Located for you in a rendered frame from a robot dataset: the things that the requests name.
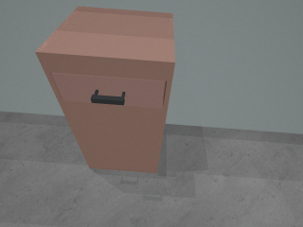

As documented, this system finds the drawer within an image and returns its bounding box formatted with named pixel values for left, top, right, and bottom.
left=51, top=72, right=166, bottom=108

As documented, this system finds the handle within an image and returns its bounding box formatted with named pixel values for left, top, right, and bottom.
left=91, top=90, right=126, bottom=106

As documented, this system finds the cabinet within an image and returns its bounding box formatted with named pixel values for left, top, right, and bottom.
left=35, top=6, right=175, bottom=173

